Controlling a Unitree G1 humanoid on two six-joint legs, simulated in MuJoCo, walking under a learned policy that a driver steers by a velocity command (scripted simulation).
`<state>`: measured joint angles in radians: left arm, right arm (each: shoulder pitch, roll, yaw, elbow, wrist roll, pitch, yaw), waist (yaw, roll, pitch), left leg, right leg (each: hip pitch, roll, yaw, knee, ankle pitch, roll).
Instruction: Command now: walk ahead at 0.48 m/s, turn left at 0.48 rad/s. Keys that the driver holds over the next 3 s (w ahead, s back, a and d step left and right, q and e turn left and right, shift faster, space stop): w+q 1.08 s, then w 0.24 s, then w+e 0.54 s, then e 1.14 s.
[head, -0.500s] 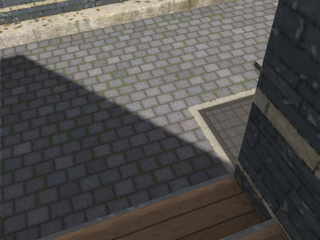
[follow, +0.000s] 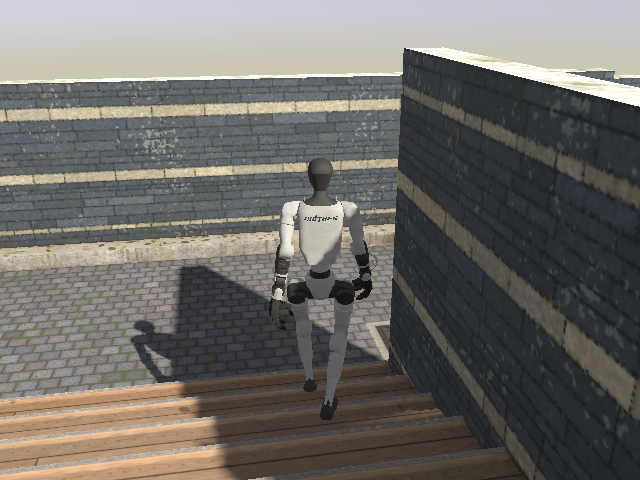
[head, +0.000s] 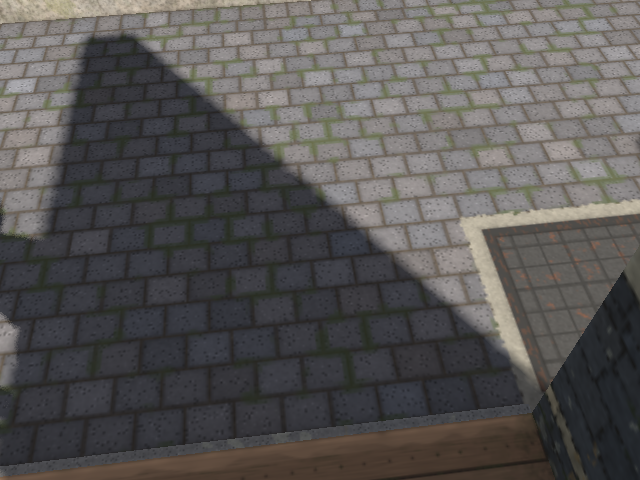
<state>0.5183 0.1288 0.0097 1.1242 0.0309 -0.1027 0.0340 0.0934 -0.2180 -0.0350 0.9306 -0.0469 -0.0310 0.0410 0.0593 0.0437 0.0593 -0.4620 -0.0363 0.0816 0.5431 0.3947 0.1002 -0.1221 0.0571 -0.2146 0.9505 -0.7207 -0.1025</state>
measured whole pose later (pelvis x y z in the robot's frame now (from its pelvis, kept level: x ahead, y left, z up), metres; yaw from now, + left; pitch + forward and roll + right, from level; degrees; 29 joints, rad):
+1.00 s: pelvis +0.58 -0.06 -0.24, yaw +34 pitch -1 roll +0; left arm 0.53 0.18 0.04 0.94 0.01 -0.07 0.05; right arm 0.03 -0.23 -0.07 0.85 -0.05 0.04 0.06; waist 0.03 0.03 0.04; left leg -0.78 -0.04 -0.05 1.13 0.14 0.10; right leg -0.02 0.01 -0.23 0.58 -0.55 -0.06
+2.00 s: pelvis +1.07 +0.28 -0.35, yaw +25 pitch +1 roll +1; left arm 0.36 0.23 0.06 0.97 0.00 -0.04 -0.01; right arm 0.10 -0.24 -0.05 0.84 -0.03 -0.04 -0.01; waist 0.05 0.02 0.06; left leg -0.62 0.07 -0.05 0.86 -0.18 -0.04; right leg -0.17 0.11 0.10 0.36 -0.19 -0.09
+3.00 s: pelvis +1.12 +0.34 -0.35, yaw -11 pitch +1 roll +1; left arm 0.24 0.29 0.06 0.72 0.01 0.04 0.00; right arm 0.20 -0.30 -0.07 0.76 -0.02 0.07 -0.01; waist 0.01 0.02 0.05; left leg -0.45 -0.01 -0.04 0.91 -0.38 -0.03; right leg -0.25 0.10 0.14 0.43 -0.18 -0.07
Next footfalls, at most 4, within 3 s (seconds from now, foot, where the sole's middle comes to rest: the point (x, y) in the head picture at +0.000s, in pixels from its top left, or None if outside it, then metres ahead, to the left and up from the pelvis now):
0.04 left None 0.13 0.03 -0.84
0.54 right None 0.53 -0.15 -0.98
1.26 left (284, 396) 0.80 0.20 -1.13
1.70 right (282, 297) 1.13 0.24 -1.13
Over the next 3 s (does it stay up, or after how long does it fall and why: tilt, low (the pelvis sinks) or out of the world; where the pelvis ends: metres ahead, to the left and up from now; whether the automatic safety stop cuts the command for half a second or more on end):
stays up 1.12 0.34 -0.35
